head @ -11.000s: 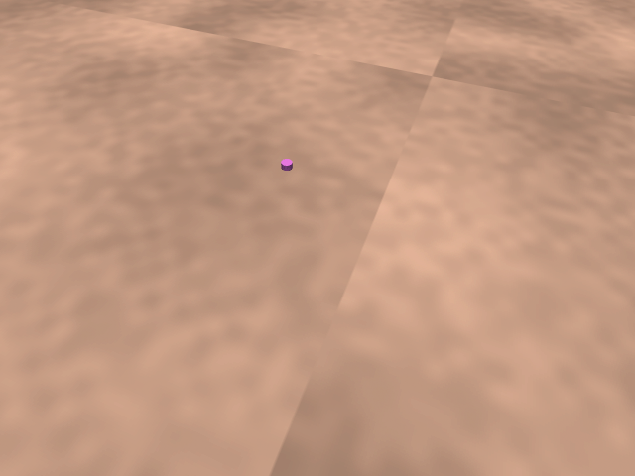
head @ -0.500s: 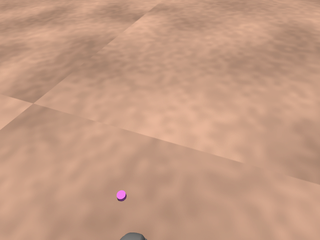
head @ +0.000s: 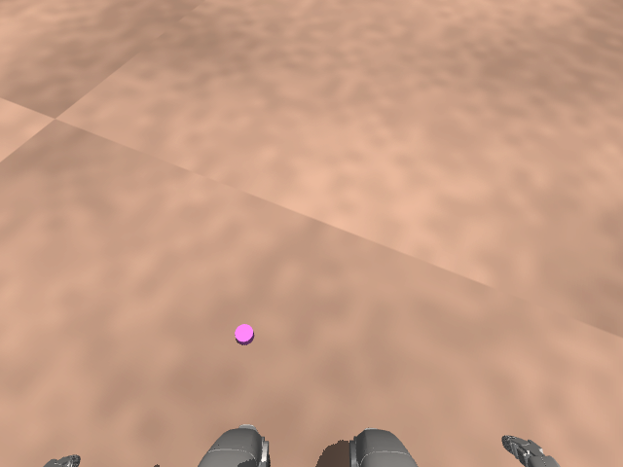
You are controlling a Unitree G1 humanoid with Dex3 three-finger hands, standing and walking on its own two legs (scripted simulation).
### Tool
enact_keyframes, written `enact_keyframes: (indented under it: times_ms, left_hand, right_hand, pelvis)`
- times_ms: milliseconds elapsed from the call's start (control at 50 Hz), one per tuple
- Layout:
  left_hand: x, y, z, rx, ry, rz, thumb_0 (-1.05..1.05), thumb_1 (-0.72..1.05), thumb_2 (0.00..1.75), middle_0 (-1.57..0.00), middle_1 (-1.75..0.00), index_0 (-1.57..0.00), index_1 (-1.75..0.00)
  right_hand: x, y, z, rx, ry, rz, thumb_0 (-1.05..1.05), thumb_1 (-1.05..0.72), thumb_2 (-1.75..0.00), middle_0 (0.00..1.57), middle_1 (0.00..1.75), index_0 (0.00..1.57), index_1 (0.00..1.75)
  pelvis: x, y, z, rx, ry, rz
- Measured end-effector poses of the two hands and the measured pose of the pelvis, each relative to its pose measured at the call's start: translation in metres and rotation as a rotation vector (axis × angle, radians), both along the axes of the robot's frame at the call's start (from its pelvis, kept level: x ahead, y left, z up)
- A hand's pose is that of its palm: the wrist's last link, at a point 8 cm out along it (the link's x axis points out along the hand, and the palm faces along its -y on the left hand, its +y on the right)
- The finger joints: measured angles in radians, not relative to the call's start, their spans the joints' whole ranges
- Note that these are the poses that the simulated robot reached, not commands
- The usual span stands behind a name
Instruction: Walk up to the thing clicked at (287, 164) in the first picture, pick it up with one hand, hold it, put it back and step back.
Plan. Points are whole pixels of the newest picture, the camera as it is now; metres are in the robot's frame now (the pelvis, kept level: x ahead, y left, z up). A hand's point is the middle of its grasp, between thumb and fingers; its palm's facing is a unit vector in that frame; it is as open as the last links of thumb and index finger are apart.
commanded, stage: walk up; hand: left
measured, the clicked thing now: (244, 334) +0.50 +0.20 -0.73
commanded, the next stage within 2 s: none
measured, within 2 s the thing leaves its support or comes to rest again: neither
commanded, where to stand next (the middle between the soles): +0.11 -0.01 m, yaw -2 degrees
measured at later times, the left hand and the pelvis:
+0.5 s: hand out of the picture +0.02 +0.21 -0.12, palm faces -0.08 -0.89 -0.45, open 7.4 cm; pelvis -0.03 -0.06 +0.01, yaw -4 degrees
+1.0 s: hand out of the picture +0.04 +0.27 -0.15, palm faces -0.04 -0.94 -0.35, open 7.4 cm; pelvis -0.03 +0.01 +0.01, yaw -2 degrees
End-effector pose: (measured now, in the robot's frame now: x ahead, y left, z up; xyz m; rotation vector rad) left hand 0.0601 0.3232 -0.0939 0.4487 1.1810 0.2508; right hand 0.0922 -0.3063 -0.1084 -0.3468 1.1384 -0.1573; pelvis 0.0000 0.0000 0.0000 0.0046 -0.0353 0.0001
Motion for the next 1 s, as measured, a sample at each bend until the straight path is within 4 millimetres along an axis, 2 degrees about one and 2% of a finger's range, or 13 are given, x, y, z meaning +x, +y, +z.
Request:
enact_keyframes:
  times_ms: [60,120,180,260,320,360,480,600,700,780,860,920,1000]
  left_hand:
    - [0.013,-0.009,-0.008,-0.05,-0.017,-0.019,0.0,0.9,0.9,-0.2,-0.3,-0.21,-0.3]
    - [0.023,-0.016,-0.015,-0.073,-0.024,-0.032,0.0,0.9,0.9,-0.2,-0.3,-0.21,-0.3]
    - [0.03,-0.024,-0.02,-0.076,-0.024,-0.049,0.0,0.9,0.9,-0.2,-0.3,-0.21,-0.3]
    - [0.031,-0.035,-0.022,-0.062,-0.027,-0.071,0.0,0.9,0.9,-0.2,-0.3,-0.21,-0.3]
    - [0.022,-0.048,-0.02,-0.048,-0.048,-0.075,0.0,0.9,0.9,-0.2,-0.3,-0.21,-0.3]
    - [0.009,-0.059,-0.015,-0.047,-0.044,-0.081,0.0,0.9,0.9,-0.2,-0.3,-0.21,-0.3]
    - [-0.035,-0.076,0.014,-0.028,0.007,-0.045,0.0,0.9,0.9,-0.21,-0.3,-0.21,-0.3]
    - [-0.077,-0.054,0.05,0.058,0.052,0.025,0.0,0.89,0.9,-0.21,-0.3,-0.21,-0.3]
    - [-0.091,-0.027,0.062,0.09,0.07,0.067,0.0,0.89,0.9,-0.21,-0.3,-0.21,-0.3]
    - [-0.082,-0.011,0.045,0.064,0.067,0.085,0.0,0.9,0.9,-0.2,-0.3,-0.21,-0.3]
    - [-0.059,0.001,0.007,-0.005,0.05,0.085,0.0,0.9,0.9,-0.2,-0.3,-0.21,-0.3]
    - [-0.04,-0.004,-0.012,-0.067,0.025,0.067,0.0,0.9,0.9,-0.2,-0.3,-0.21,-0.3]
    - [-0.026,-0.012,-0.021,-0.127,0.021,0.009,0.0,0.9,0.9,-0.2,-0.3,-0.21,-0.3]
  right_hand:
    - [0.014,0.005,0.009,-0.012,-0.057,-0.003,0.01,-0.9,-0.89,0.2,0.3,0.21,0.3]
    - [0.021,0.0,0.012,-0.034,-0.1,-0.001,0.01,-0.9,-0.89,0.21,0.3,0.21,0.3]
    - [0.018,-0.014,0.012,-0.069,-0.13,-0.013,0.01,-0.9,-0.89,0.21,0.3,0.21,0.3]
    - [-0.002,-0.048,0.008,-0.124,-0.135,-0.032,0.01,-0.89,-0.89,0.21,0.3,0.21,0.3]
    - [-0.024,-0.076,0.0,-0.14,-0.098,-0.058,0.01,-0.89,-0.89,0.21,0.3,0.21,0.3]
    - [-0.038,-0.087,-0.001,-0.135,-0.054,-0.076,0.01,-0.9,-0.89,0.21,0.3,0.21,0.3]
    - [-0.065,-0.1,-0.001,-0.075,0.039,-0.082,0.01,-0.9,-0.89,0.2,0.3,0.21,0.3]
    - [-0.073,-0.084,-0.003,0.008,0.086,-0.08,0.01,-0.9,-0.89,0.2,0.3,0.21,0.3]
    - [-0.065,-0.057,-0.006,0.052,0.091,-0.07,0.01,-0.9,-0.89,0.2,0.3,0.21,0.3]
    - [-0.052,-0.033,-0.007,0.041,0.092,-0.041,0.01,-0.9,-0.89,0.2,0.3,0.21,0.3]
    - [-0.035,-0.009,-0.005,-0.004,0.065,-0.021,0.01,-0.9,-0.89,0.2,0.3,0.21,0.3]
    - [-0.025,0.007,0.004,-0.021,0.032,0.001,0.01,-0.9,-0.89,0.2,0.3,0.21,0.3]
    - [-0.017,0.018,0.02,-0.03,-0.03,-0.01,0.01,-0.9,-0.89,0.21,0.3,0.21,0.3]
  pelvis:
    - [0.003,0.001,0.001,0.004,0.008,-0.017]
    - [0.002,-0.002,-0.003,0.005,0.005,-0.034]
    - [-0.004,-0.011,-0.008,0.008,0.002,-0.055]
    - [-0.019,-0.031,-0.017,0.009,0.004,-0.074]
    - [-0.03,-0.048,-0.021,-0.011,-0.004,-0.071]
    - [-0.032,-0.056,-0.017,0.006,-0.007,-0.07]
    - [-0.032,-0.063,0.005,0.028,-0.011,-0.068]
    - [-0.027,-0.055,0.021,0.027,-0.03,-0.058]
    - [-0.019,-0.041,0.025,0.013,-0.041,-0.035]
    - [-0.015,-0.028,0.018,-0.006,-0.042,-0.023]
    - [-0.017,-0.01,0.004,-0.004,-0.046,-0.016]
    - [-0.025,0.002,0.003,-0.009,-0.05,-0.025]
    - [-0.032,0.011,0.008,-0.021,-0.028,-0.039]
